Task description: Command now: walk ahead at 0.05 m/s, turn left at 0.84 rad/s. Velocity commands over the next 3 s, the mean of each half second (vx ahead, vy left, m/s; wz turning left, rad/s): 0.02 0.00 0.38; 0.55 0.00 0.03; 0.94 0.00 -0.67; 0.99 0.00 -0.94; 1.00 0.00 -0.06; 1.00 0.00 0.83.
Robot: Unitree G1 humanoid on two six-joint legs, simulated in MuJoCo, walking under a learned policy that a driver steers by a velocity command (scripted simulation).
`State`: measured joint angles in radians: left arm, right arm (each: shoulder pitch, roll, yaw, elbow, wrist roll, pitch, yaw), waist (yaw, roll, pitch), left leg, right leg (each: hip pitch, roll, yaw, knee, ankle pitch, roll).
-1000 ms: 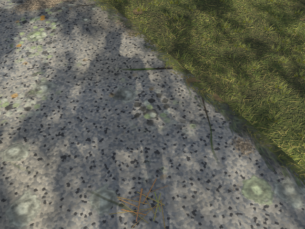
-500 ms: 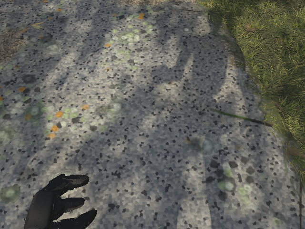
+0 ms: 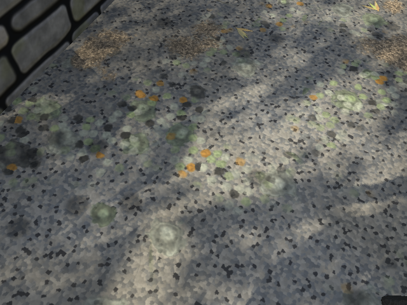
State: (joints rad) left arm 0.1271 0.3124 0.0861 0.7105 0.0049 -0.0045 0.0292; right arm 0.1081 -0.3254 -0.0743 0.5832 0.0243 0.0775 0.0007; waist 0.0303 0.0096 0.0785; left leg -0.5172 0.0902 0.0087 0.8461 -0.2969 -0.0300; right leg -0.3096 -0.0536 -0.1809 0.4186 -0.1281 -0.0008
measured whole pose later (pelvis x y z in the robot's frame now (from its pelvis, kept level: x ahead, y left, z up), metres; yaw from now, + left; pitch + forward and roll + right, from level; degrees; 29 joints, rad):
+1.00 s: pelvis +0.17 +0.08 +0.01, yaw +9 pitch +3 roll +0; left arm 0.18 0.27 0.06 0.75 0.04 -0.03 -0.06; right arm 0.48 -0.24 -0.04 0.82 -0.04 -0.08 0.01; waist -0.06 -0.04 -0.06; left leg -0.11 -0.03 0.07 0.37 -0.31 0.05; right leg -0.62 -0.04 0.03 1.13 -0.20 -0.05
